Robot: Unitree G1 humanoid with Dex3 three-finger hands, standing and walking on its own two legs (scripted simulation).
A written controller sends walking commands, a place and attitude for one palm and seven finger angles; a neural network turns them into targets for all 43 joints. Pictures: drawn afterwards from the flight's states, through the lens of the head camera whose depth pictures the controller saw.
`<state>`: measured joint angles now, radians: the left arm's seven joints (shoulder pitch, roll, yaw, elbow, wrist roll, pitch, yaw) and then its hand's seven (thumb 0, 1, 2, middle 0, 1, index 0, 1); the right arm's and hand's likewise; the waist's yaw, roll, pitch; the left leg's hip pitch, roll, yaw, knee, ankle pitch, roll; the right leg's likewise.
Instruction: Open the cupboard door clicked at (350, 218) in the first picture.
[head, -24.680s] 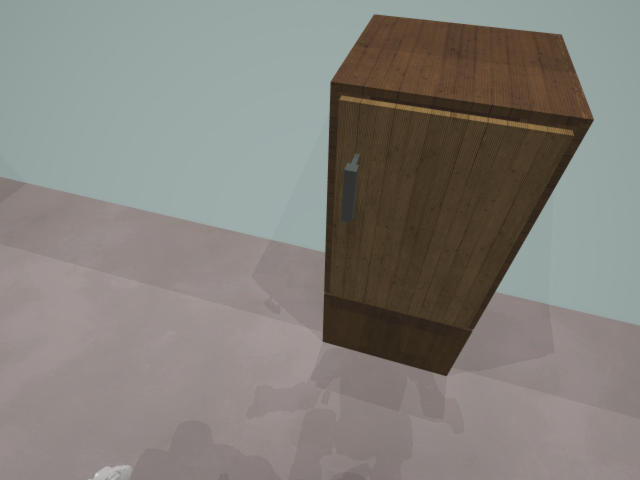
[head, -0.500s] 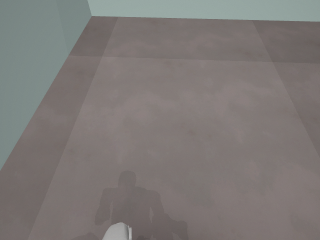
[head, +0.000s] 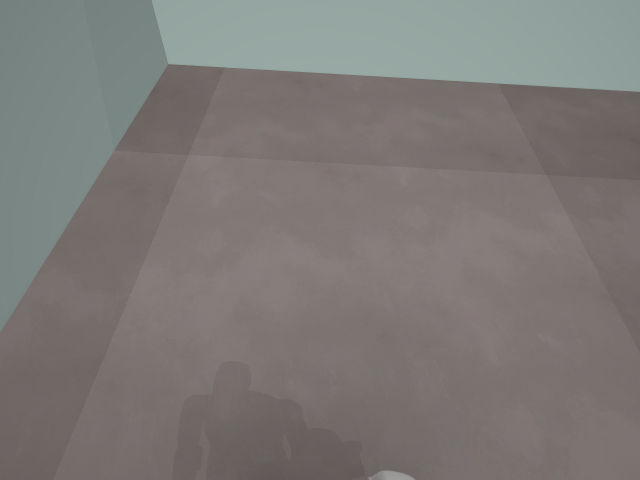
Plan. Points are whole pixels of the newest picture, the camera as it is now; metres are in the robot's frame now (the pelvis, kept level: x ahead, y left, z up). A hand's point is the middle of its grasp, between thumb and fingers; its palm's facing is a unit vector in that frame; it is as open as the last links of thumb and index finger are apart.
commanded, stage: turn to face it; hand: left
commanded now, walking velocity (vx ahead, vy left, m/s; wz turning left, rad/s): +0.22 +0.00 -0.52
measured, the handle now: out of the picture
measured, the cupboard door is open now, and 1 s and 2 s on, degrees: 50 50 50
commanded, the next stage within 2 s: none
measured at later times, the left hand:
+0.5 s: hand (255, 393) +0.27 +0.12 -0.16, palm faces +0.13 -0.98 -0.17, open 7.2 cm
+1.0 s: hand (221, 418) +0.22 +0.17 -0.15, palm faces +0.39 -0.86 -0.33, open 7.4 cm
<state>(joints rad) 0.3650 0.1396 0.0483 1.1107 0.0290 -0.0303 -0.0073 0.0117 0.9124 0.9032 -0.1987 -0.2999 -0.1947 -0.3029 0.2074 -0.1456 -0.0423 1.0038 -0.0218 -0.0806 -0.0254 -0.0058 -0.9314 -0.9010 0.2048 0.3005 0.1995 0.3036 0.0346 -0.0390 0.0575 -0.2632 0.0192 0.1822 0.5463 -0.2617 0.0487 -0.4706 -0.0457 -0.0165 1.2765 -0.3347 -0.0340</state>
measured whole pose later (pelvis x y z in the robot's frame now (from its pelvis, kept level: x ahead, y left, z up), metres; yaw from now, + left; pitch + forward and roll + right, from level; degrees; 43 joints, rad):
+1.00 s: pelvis +0.22 -0.08 +0.00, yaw +23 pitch +3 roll +1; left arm 0.16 0.24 0.07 0.90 0.01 0.03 0.01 0.01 0.91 0.90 -0.20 -0.30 -0.19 -0.30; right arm 0.19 -0.23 -0.07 0.91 -0.02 0.04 0.01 0.00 -0.91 -0.90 0.21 0.30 0.20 0.30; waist -0.01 0.04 0.07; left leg -0.38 -0.01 -0.07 0.56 -0.24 -0.03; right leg -0.33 -0.04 -0.03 0.63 -0.34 0.06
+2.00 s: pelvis +0.30 -0.13 +0.00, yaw +61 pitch +0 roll +2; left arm 0.15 0.18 0.03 0.86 0.02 0.01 0.02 0.01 0.91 0.90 -0.20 -0.30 -0.20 -0.30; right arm 0.19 -0.27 -0.10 0.95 -0.02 0.08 0.02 0.01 -0.91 -0.90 0.20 0.30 0.20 0.30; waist -0.04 0.04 0.10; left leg -0.51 -0.02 -0.01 1.13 -0.47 -0.05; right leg -0.24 -0.09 -0.12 0.58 -0.35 0.00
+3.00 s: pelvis +0.36 -0.12 +0.01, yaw +99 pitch +0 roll +2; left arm 0.24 0.18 0.04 0.89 0.03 0.00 0.02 0.00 0.92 0.90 -0.20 -0.30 -0.20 -0.30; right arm 0.11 -0.25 -0.08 0.95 -0.01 0.08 0.03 0.01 -0.91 -0.90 0.20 0.30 0.19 0.30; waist 0.00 -0.02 0.12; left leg -0.42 0.03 0.06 0.88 -0.43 -0.06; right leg -0.16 -0.13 -0.27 0.53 -0.37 -0.01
